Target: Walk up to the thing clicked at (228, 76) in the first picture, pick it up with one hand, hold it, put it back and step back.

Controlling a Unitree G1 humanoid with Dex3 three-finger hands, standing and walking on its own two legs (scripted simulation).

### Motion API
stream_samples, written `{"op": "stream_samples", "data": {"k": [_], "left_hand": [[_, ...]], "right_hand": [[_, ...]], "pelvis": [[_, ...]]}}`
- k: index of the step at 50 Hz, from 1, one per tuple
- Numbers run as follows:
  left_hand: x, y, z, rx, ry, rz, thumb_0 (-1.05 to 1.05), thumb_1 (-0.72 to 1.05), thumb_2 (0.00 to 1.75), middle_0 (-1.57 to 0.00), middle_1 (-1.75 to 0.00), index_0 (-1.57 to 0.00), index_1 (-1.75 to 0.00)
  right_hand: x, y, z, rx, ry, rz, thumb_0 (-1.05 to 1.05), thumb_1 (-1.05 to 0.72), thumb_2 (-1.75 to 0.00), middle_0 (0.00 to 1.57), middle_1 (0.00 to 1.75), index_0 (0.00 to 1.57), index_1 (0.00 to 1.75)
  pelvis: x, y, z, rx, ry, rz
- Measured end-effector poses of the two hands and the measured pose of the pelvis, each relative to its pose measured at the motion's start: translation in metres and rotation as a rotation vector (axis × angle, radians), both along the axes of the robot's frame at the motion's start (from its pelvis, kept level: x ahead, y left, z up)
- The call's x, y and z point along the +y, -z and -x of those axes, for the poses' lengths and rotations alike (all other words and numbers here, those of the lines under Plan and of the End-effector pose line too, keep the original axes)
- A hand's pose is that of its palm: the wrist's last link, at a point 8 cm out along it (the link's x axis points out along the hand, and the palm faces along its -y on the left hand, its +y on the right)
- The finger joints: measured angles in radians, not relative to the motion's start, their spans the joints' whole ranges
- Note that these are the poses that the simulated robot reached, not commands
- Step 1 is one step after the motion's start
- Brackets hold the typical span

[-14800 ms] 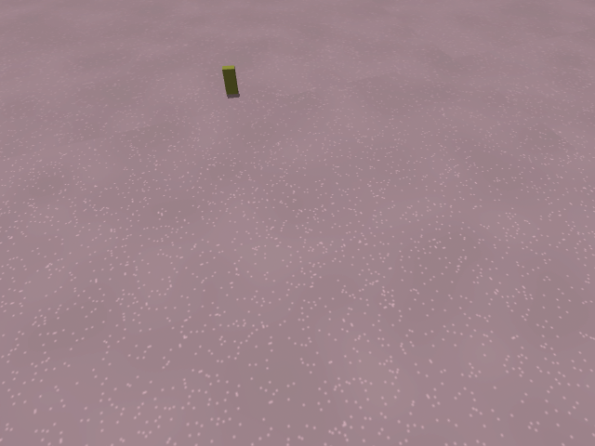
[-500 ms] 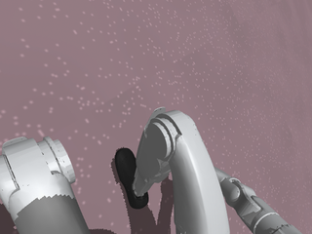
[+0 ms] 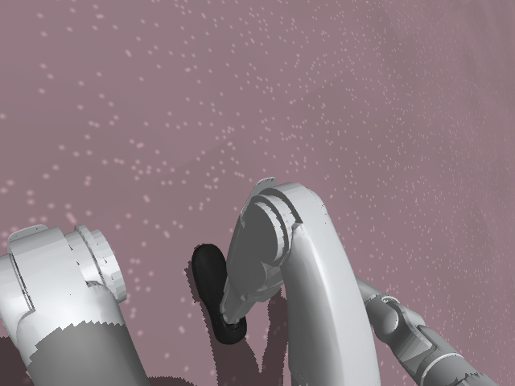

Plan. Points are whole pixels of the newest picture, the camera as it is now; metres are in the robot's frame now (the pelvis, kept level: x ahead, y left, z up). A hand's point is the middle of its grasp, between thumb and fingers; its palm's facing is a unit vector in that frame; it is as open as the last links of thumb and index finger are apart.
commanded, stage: close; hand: left
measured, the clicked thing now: out of the picture +0.46 +0.30 -0.20
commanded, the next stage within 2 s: settle in 0.04 s
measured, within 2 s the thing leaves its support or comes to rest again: leaves its support in 0.26 s
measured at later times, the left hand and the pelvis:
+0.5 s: hand out of the picture +0.41 +0.33 -0.14, palm faces +0.48 -0.88 -0.01, open 8.8 cm; pelvis +0.00 +0.00 +0.00, yaw +1 degrees
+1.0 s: hand out of the picture +0.36 +0.34 -0.01, palm faces +0.42 -0.91 -0.07, open 8.8 cm; pelvis +0.02 -0.01 +0.04, yaw +7 degrees
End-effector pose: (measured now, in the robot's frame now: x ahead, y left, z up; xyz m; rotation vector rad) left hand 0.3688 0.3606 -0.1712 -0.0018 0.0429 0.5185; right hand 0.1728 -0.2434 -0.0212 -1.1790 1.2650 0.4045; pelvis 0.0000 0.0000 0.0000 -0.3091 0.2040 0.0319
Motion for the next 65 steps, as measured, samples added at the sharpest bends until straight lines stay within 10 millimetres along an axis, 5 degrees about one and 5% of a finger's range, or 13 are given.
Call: {"op": "stream_samples", "data": {"k": [16, 31, 44, 54, 65], "left_hand": [[-0.003, -0.005, -0.003, -0.028, 0.013, 0.002, 0.03, -0.4, 0.96, -0.96, -1.23, -0.95, -1.23], [0.013, -0.051, 0.004, -0.066, 0.032, -0.042, 0.02, -0.58, 1.08, -1.04, -1.42, -1.02, -1.42], [0.022, -0.119, 0.025, -0.054, 0.109, -0.091, 0.02, -0.58, 1.05, -1.05, -1.41, -1.04, -1.41], [0.019, -0.198, 0.057, -0.041, 0.083, -0.105, 0.01, -0.58, 1.02, -1.07, -1.42, -1.06, -1.41], [-0.001, -0.302, 0.065, -0.005, 0.071, -0.079, 0.01, -0.59, 1.03, -1.07, -1.43, -1.07, -1.41]], "right_hand": [[0.002, 0.001, -0.01, -0.018, -0.01, -0.01, 0.0, -0.9, -0.9, 0.2, 0.3, 0.21, 0.3], [-0.002, 0.005, -0.014, -0.052, 0.079, -0.079, 0.0, -0.91, -0.9, 0.2, 0.3, 0.21, 0.3], [0.002, 0.012, -0.028, -0.134, 0.234, -0.214, 0.0, -0.92, -0.9, 0.2, 0.29, 0.21, 0.3], [0.015, 0.015, -0.055, -0.197, 0.38, -0.37, 0.0, -0.92, -0.9, 0.2, 0.29, 0.21, 0.3], [0.031, -0.033, -0.097, -0.326, 0.467, -0.522, 0.0, -0.93, -0.9, 0.2, 0.3, 0.21, 0.3]], "pelvis": [[-0.001, -0.001, -0.001, 0.006, -0.005, -0.003], [-0.004, -0.008, -0.005, 0.071, -0.023, -0.026], [-0.006, -0.025, -0.011, 0.184, -0.056, -0.061], [-0.01, -0.057, -0.019, 0.308, -0.096, -0.108], [-0.014, -0.123, -0.028, 0.385, -0.121, -0.154]]}}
